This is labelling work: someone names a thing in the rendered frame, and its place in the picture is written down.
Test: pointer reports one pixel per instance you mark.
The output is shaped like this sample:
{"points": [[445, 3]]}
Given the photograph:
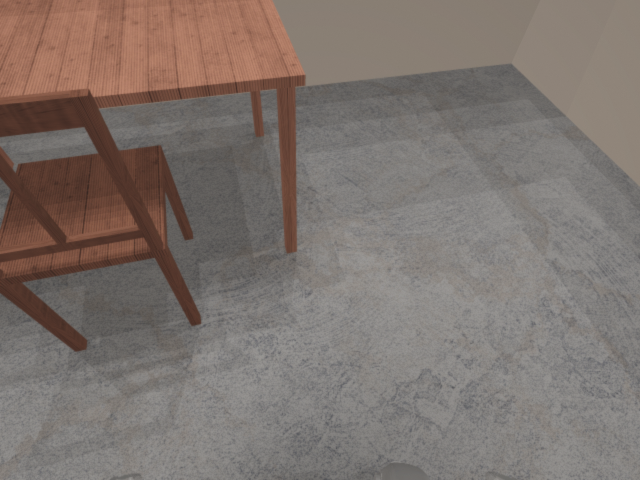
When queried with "table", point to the table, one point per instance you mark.
{"points": [[130, 52]]}

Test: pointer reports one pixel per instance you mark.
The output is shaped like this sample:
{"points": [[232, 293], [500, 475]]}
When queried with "chair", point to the chair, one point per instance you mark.
{"points": [[80, 213]]}

